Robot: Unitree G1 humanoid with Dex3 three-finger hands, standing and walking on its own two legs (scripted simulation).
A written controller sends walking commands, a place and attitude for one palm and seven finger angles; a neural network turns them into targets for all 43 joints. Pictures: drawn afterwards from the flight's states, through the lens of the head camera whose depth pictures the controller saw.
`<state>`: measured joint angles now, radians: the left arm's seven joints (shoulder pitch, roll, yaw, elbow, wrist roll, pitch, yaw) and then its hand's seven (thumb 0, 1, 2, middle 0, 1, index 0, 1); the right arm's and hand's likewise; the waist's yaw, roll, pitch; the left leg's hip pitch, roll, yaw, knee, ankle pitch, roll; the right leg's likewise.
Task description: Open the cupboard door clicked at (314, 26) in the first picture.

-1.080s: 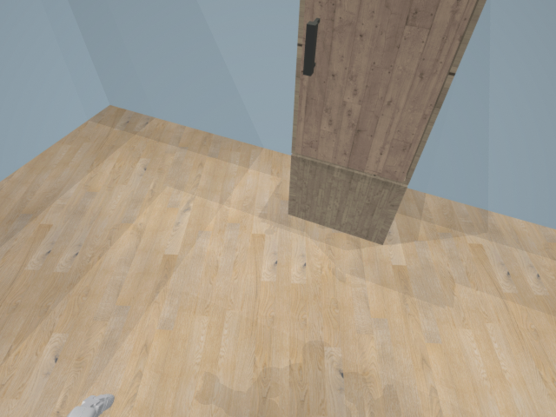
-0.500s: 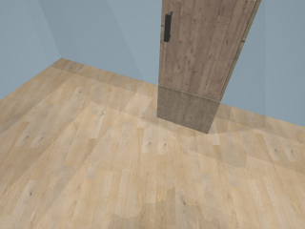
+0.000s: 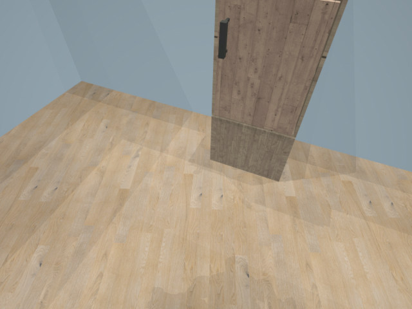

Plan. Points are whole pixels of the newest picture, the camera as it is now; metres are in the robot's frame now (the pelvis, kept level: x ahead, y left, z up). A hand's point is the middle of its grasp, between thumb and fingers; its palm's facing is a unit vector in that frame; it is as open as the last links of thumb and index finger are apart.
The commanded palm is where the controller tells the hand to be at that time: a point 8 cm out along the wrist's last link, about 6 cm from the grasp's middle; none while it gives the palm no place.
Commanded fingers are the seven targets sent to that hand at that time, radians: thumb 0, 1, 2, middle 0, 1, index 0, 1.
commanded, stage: look at it before walking up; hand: left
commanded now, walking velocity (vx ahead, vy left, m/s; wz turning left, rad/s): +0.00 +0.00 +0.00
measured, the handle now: (224, 38) +1.08 -0.01 +0.05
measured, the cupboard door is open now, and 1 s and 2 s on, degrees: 0 0 0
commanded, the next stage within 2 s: walk to a spot facing it in 0.36 s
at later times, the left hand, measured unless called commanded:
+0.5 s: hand out of the picture +0.08 +0.25 -0.15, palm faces -0.02 -0.94 -0.34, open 7.4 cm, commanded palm none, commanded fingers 0.00 0.90 0.90 -0.20 -0.30 -0.20 -0.30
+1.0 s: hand out of the picture +0.08 +0.28 -0.18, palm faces +0.24 -0.95 -0.20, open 7.4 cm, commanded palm none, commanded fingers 0.00 0.90 0.90 -0.20 -0.30 -0.20 -0.30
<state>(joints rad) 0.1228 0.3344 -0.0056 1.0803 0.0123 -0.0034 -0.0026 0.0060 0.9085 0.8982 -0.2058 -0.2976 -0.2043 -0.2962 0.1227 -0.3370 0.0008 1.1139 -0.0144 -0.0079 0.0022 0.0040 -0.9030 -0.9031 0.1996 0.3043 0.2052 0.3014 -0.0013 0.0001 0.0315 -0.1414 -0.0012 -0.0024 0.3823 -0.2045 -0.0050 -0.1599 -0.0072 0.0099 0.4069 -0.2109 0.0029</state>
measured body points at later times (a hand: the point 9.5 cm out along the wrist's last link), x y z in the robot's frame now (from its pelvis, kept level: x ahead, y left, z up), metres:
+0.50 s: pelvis +0.01 +0.00 +0.00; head +0.01 +0.00 +0.45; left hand +0.08 +0.30 -0.13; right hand +0.09 -0.30 -0.13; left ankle +0.00 +0.12 -0.74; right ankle +0.01 -0.12 -0.74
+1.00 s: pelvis +0.10 +0.08 -0.01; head +0.12 +0.11 +0.44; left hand +0.07 +0.33 -0.17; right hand +0.13 -0.16 -0.15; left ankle +0.06 +0.15 -0.74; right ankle +0.10 -0.06 -0.66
